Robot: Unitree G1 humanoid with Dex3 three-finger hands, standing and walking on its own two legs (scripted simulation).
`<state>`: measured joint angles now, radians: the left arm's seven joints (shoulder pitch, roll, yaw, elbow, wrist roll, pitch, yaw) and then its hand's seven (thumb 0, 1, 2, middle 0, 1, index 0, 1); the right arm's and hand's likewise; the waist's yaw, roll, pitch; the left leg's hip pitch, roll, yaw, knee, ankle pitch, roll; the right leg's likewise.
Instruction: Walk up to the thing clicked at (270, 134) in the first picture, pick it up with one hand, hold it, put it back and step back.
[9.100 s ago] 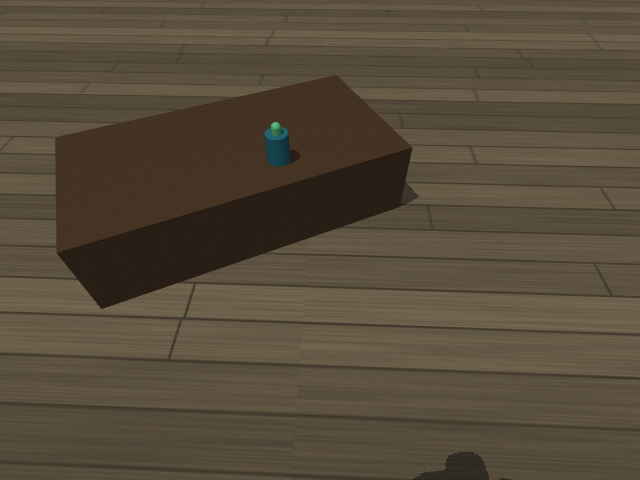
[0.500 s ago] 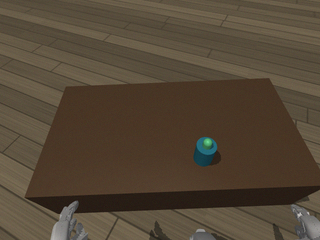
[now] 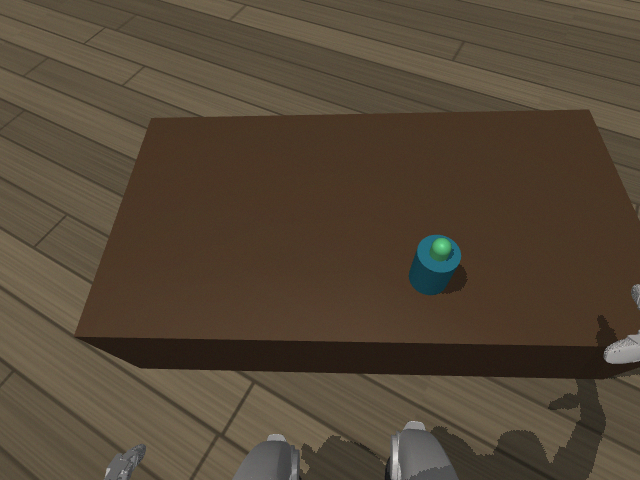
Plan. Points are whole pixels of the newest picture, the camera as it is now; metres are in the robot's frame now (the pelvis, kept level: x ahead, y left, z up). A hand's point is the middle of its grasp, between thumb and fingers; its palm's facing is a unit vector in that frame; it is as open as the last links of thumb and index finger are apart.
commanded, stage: go down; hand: right
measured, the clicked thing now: (435, 261) +0.53 -0.19 -0.29
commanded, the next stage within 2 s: approach in 1.00 s
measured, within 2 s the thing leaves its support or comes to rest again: neither
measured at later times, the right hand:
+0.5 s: hand (639, 258) +0.39 -0.37 -0.01, palm faces +0.17 +0.98 -0.13, open 17.0 cm
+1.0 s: hand out of the picture +0.42 -0.38 +0.00, palm faces +0.17 +0.98 -0.10, open 17.2 cm
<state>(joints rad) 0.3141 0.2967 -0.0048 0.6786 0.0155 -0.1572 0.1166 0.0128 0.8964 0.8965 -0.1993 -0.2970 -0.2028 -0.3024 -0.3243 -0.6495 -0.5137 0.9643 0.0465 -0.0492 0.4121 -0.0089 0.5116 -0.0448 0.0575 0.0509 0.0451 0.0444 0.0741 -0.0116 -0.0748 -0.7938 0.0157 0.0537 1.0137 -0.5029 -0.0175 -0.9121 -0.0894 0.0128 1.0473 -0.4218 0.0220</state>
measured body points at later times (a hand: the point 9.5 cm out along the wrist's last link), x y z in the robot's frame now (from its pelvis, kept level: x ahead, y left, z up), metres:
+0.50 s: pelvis +0.00 -0.01 -0.02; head +0.14 -0.05 +0.41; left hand +0.07 +0.28 -0.11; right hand +0.38 -0.43 +0.00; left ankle -0.01 +0.13 -0.67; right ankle +0.04 -0.13 -0.67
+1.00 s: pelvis +0.00 -0.02 -0.02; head +0.14 -0.07 +0.40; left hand +0.05 +0.26 -0.12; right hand +0.41 -0.43 +0.01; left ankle -0.01 +0.13 -0.67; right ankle +0.04 -0.13 -0.67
